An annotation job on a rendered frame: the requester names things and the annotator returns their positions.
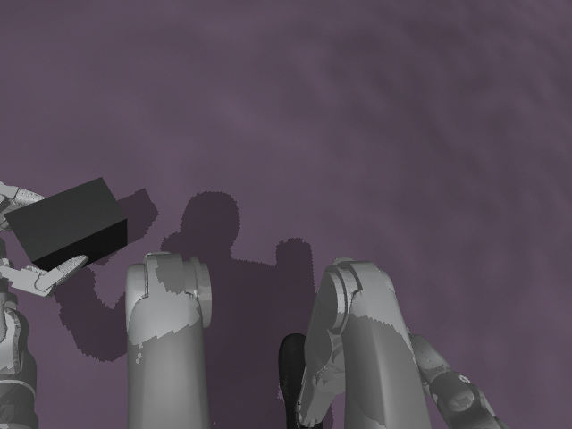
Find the right robot arm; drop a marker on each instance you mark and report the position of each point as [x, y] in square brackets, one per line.
[462, 404]

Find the right robot hand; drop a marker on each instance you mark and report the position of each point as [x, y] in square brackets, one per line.
[429, 361]

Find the left robot hand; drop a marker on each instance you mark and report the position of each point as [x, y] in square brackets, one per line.
[30, 279]

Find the left robot arm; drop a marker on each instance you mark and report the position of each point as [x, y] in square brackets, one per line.
[18, 368]

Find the carton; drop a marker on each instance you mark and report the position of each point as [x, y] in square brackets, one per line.
[85, 220]

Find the right robot foot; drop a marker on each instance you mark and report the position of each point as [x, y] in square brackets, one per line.
[291, 369]

